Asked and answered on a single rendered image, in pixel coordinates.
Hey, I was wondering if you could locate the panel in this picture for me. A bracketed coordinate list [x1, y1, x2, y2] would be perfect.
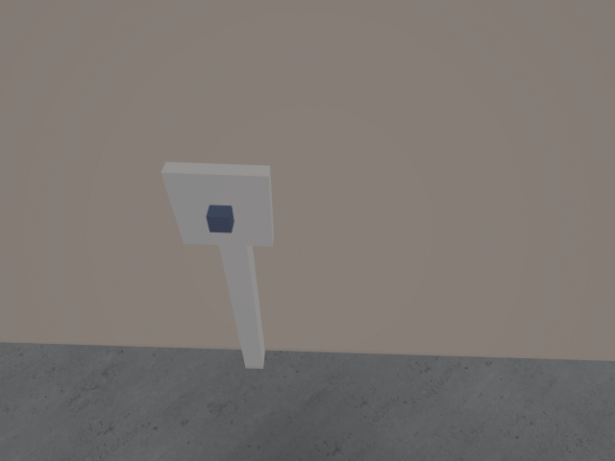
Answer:
[161, 162, 274, 369]

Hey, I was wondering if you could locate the button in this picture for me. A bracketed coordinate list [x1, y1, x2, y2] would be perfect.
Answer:
[206, 205, 234, 233]

